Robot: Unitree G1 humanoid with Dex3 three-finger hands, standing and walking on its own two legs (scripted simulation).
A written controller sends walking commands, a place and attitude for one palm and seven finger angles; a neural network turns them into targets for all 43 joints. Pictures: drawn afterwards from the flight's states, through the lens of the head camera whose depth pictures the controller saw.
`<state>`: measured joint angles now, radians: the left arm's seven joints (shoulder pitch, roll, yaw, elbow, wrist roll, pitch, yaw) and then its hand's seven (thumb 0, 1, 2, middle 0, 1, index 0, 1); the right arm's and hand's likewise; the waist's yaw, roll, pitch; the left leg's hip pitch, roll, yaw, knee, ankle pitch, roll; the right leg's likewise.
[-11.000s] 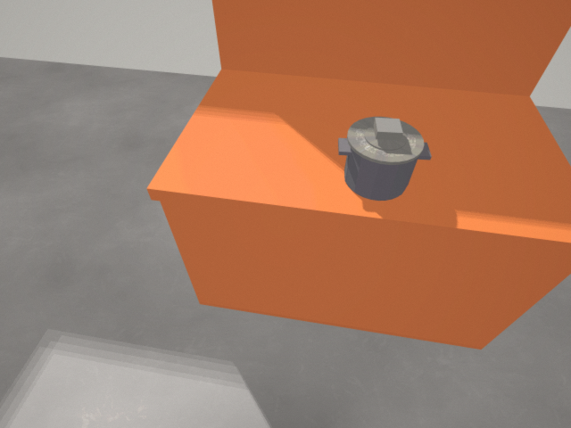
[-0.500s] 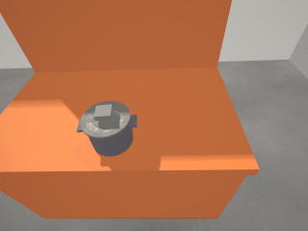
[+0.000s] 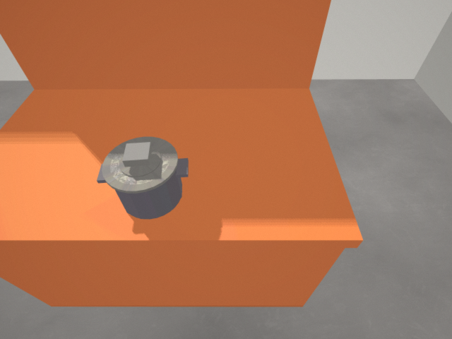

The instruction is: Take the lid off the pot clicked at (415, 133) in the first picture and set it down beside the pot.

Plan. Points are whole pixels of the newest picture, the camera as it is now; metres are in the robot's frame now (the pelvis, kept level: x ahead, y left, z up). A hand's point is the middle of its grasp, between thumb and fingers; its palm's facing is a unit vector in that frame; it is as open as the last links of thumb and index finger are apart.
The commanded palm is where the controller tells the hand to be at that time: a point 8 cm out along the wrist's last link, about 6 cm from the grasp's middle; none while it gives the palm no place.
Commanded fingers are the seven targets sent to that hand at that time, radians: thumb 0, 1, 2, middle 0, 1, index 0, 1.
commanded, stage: look again from close up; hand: left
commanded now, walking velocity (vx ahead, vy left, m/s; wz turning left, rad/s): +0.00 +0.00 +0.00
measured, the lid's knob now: (137, 154) +0.48 +0.22 +0.04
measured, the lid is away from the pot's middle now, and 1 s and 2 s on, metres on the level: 0.00 0.00 0.00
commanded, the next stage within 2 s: shuffle to correct the standing spot in 0.86 s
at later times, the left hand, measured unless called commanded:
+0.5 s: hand out of the picture -0.01 +0.18 -0.17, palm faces +0.01 -0.98 -0.18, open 7.4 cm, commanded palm none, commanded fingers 0.00 0.90 0.90 -0.20 -0.30 -0.20 -0.30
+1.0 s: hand out of the picture -0.01 +0.18 -0.18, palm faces +0.00 -0.99 -0.17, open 7.4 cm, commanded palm none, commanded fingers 0.00 0.90 0.90 -0.20 -0.30 -0.20 -0.30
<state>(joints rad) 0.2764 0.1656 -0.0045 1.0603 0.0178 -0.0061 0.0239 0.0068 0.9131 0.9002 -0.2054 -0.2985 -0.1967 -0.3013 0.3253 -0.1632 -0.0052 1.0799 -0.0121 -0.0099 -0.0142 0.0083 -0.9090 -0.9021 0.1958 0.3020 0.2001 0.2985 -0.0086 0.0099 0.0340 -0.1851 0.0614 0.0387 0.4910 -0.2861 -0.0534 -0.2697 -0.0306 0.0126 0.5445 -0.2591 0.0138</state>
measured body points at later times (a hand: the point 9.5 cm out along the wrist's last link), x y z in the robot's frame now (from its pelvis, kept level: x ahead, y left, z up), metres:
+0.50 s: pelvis +0.00 +0.02 +0.00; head +0.01 +0.02 +0.45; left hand -0.01 +0.24 -0.16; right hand -0.02 -0.19 -0.16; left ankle -0.02 +0.15 -0.73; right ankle +0.02 -0.13 -0.73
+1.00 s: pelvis +0.00 +0.02 +0.00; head +0.01 +0.02 +0.45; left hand -0.01 +0.24 -0.16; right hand -0.02 -0.18 -0.16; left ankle -0.02 +0.15 -0.73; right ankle +0.02 -0.13 -0.73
